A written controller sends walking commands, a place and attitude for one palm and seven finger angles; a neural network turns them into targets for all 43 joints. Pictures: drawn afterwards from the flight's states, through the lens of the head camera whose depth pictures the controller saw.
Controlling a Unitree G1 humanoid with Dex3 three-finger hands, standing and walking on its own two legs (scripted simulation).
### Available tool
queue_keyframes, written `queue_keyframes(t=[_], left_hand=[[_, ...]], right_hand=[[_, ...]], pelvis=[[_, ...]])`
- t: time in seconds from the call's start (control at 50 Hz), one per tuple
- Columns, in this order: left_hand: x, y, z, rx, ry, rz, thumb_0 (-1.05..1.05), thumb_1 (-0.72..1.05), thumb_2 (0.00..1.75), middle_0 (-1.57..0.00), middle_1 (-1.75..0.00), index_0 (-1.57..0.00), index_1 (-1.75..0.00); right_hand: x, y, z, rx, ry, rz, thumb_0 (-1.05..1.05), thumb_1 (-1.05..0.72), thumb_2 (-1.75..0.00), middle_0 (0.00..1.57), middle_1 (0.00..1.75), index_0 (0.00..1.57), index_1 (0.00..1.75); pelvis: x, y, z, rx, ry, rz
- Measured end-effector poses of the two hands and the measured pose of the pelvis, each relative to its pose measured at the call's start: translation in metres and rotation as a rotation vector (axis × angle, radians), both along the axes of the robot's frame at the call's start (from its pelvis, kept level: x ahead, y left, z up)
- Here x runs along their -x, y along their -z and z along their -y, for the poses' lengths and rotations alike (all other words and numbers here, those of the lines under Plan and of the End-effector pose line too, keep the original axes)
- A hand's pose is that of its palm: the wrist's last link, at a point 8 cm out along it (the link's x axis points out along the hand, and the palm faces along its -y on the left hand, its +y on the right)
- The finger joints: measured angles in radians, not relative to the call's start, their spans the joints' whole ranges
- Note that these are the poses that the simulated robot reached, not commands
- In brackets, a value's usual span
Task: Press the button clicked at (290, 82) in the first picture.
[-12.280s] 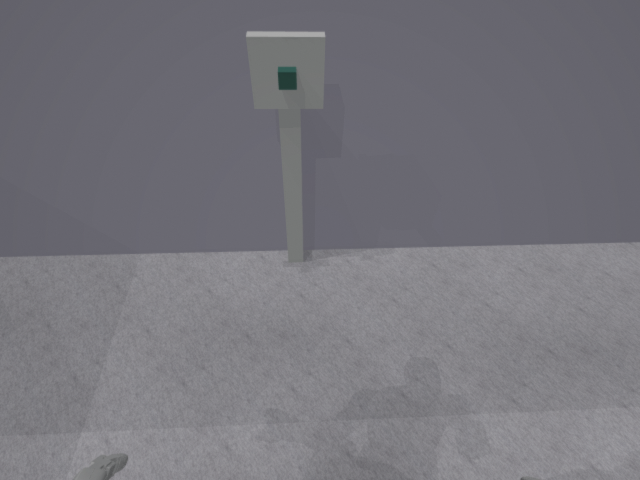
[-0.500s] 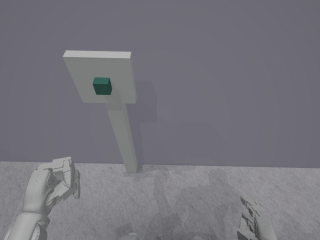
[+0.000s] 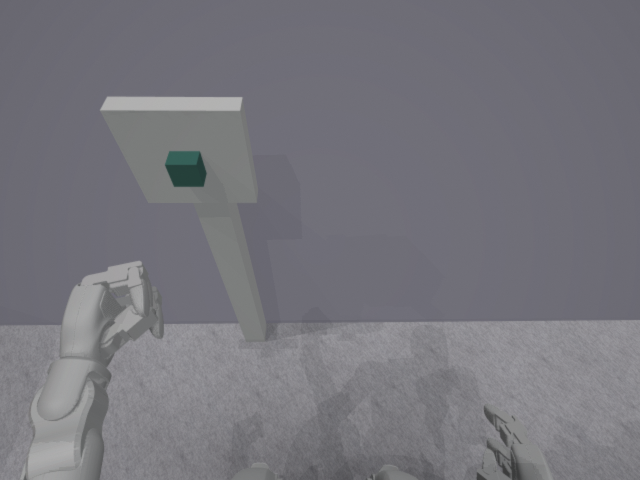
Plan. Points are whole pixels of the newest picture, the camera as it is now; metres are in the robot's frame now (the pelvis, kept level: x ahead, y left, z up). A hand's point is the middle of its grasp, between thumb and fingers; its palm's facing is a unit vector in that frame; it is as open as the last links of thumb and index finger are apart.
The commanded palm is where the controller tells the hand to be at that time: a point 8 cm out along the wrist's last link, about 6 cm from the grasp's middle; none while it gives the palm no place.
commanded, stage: aim a knuckle at the button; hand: left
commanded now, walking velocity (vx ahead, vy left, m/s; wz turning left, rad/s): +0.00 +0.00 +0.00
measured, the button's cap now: (187, 167) +0.52 +0.22 +0.07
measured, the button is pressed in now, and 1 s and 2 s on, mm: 0 0 0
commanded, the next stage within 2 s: press the button with the knuckle in 1.46 s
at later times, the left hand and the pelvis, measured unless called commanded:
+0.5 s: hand (179, 265) +0.37 +0.20 +0.04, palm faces +0.05 -1.00 -0.03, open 3.1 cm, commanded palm +0.35 +0.25 +0.05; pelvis -0.01 +0.01 -0.01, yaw -1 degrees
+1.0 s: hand (198, 235) +0.42 +0.19 +0.03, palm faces +0.06 -1.00 -0.04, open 3.1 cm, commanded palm +0.39 +0.24 +0.04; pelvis -0.01 +0.01 -0.01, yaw -2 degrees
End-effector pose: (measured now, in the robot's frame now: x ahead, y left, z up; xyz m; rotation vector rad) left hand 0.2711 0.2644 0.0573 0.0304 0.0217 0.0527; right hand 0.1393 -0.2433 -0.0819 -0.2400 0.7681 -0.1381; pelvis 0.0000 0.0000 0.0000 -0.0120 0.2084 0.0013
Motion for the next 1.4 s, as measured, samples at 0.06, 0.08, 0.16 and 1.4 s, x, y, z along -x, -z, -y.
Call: queue_keyframes(t=[0.06,0.08,0.16,1.4], left_hand=[[-0.005,0.004,-0.004,-0.001,-0.013,-0.012,0.01,0.9,0.9,-1.3,-1.5,-1.3,-1.5],[-0.007,0.006,-0.005,-0.002,-0.014,-0.017,0.01,0.9,0.9,-1.3,-1.5,-1.3,-1.5],[-0.016,0.011,-0.004,-0.002,-0.003,-0.02,0.01,0.9,0.9,-1.3,-1.5,-1.3,-1.5],[-0.121,0.03,0.019,0.011,-0.01,-0.014,0.01,0.9,0.9,-1.3,-1.5,-1.3,-1.5]], right_hand=[[0.006,0.002,0.001,0.003,0.007,-0.027,0.01,-0.91,-0.9,0.2,0.3,0.2,0.3],[0.007,0.003,0.002,0.005,0.009,-0.036,0.01,-0.91,-0.9,0.2,0.3,0.2,0.3],[0.013,0.007,0.001,0.014,0.012,-0.069,0.01,-0.91,-0.9,0.2,0.3,0.2,0.3],[0.071,0.033,0.0,0.004,0.111,-0.327,0.01,-0.91,-0.9,0.2,0.3,0.2,0.3]], pelvis=[[0.0,0.0,-0.001,0.0,0.003,-0.005],[0.0,0.0,-0.002,0.0,0.003,-0.007],[0.001,0.001,-0.005,0.003,0.0,-0.016],[0.008,0.012,-0.014,0.007,0.025,-0.102]])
